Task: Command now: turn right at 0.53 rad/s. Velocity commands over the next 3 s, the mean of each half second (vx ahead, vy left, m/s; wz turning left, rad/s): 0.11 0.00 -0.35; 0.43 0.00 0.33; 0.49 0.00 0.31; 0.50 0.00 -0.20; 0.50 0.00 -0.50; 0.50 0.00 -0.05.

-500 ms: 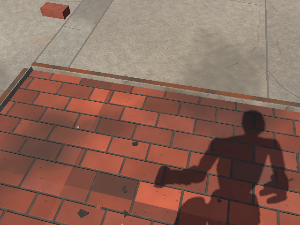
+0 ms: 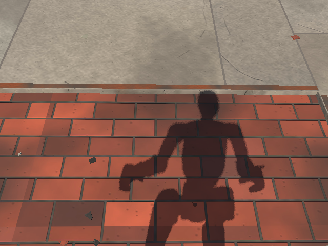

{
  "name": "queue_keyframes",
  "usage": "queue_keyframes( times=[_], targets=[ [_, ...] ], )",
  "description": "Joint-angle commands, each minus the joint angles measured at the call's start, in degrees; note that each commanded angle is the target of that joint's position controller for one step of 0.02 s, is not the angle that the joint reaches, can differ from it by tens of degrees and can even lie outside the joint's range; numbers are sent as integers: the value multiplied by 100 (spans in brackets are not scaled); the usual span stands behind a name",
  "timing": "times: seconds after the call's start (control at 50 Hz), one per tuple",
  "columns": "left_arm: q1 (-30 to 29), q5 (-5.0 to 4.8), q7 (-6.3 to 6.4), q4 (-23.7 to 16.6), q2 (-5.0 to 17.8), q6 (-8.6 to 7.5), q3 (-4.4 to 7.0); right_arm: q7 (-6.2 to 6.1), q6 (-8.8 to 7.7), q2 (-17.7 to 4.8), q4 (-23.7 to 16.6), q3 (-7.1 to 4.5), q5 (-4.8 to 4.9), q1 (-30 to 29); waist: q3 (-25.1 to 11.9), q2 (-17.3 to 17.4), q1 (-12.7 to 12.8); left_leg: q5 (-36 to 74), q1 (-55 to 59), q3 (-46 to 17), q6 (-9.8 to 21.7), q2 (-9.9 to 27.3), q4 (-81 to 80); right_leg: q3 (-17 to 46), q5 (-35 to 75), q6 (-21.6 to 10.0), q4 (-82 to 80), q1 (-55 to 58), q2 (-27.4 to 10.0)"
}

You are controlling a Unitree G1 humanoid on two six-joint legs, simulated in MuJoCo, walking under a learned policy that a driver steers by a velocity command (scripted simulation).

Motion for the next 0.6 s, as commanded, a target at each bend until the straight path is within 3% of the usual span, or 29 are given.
queue_keyframes(
  times=[0.02, 0.08, 0.1, 0.12, 0.14, 0.16, 0.18, 0.2, 0.24, 0.28, 0.32, 0.38, 0.46, 0.56, 0.6],
  targets=[
    [-366, 4, -99, -619, 287, -53, 2, 1, 1, -1193, -307, -347, 32, -54, -729, 1101, -164, 3265, 799, -645, 1170, 1383, -376, -327, 170, -20, -759, 82, -84],
    [-146, 21, -161, -666, 408, 6, 70, 69, -16, -1256, -253, -374, 157, -134, -727, 1133, -46, 2977, 681, -505, 1025, 1484, -75, -586, 592, -259, -1679, 608, 15],
    [82, 37, -166, -611, 411, 22, 100, 82, -34, -1228, -234, -368, 227, -219, -741, 1080, 107, 2766, 502, -349, 851, 1422, 207, -690, 1085, -410, -2290, 1027, 110],
    [363, 61, -120, -542, 539, 28, 171, 109, -79, -1084, -121, -335, 237, -2, -826, 831, 197, 2270, 141, -81, 529, 1221, 729, -518, 1757, -613, -2869, 1708, 186],
    [686, 46, -23, -552, 1092, 17, 340, 135, -122, -862, -118, -270, 48, 219, -1042, -288, 206, 788, -971, 410, -36, 762, 2053, 766, 3722, -1015, -3094, 2858, -620],
    [700, 202, 18, -684, 1601, -54, 382, 114, -136, -486, -474, -107, -182, -72, -1190, -1612, 195, -2594, -2551, 225, -472, -148, 3491, 2928, 5353, -2355, -3109, 3271, -2178],
    [823, 329, -30, -680, 1201, -195, 267, 77, -121, -783, -466, -185, -28, -428, -1542, -813, 575, -2692, -2544, -609, -456, -76, 4334, 2872, 4811, -2802, -3280, 2977, -2314],
    [520, 304, -20, -662, 980, -294, 180, 65, -79, -908, -429, -225, 108, -461, -1171, -638, 397, -2227, -2586, -667, -378, 63, 4463, 2231, 4278, -2520, -3318, 2652, -1985],
    [8, 137, 62, -648, 621, -326, 67, -32, -8, -977, -235, -280, 47, -349, -825, -397, 184, -1388, -2490, -697, -373, 216, 4006, 1621, 3371, -1951, -3380, 2250, -1441],
    [188, 112, 123, -544, 537, -313, 11, 28, -17, -913, -146, -277, 42, -76, -964, -572, 119, -676, -2144, -532, -398, 144, 3868, 1455, 1720, -1893, -3745, 2039, -1147],
    [325, 121, 148, -472, 483, -360, -22, 111, -88, -805, -150, -230, 107, -166, -772, -740, 223, -276, -2291, -459, -368, 149, 3268, 1638, 11, -1880, -4174, 2090, -1092],
    [461, 168, 165, -351, 600, -464, -21, 179, -250, -717, -197, -164, 113, -504, -417, -668, 355, -17, -2295, -482, -315, 183, 2214, 1747, -109, -1850, -4413, 2148, -1197],
    [642, 136, 111, -241, 780, -552, 18, 263, -415, -661, -162, -111, 153, -611, -251, -570, 463, 118, -1996, -424, -242, 167, 1312, 1711, -44, -1870, -4459, 2042, -1279],
    [836, 97, 34, -108, 846, -602, 36, 366, -487, -640, -157, -31, 236, -627, -120, -485, 512, 78, -1681, -256, 22, 161, 890, 1500, -218, -1824, -4468, 1962, -1449],
    [816, 70, 16, -71, 833, -594, 39, 400, -509, -623, -134, -3, 241, -504, -123, -387, 381, 181, -1341, -153, 195, 114, 621, 1264, -132, -1742, -4332, 1907, -1446]
  ],
)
